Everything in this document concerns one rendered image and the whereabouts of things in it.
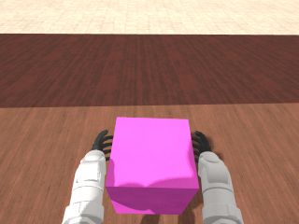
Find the right robot hand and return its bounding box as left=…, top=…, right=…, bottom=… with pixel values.
left=191, top=131, right=212, bottom=163

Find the robot left forearm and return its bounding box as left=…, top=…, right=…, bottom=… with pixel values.
left=62, top=149, right=107, bottom=224

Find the left robot hand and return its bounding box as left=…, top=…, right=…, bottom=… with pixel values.
left=92, top=130, right=114, bottom=161

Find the carton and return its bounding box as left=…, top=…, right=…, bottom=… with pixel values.
left=105, top=117, right=200, bottom=215

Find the robot right forearm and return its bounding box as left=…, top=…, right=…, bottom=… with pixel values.
left=198, top=151, right=244, bottom=224

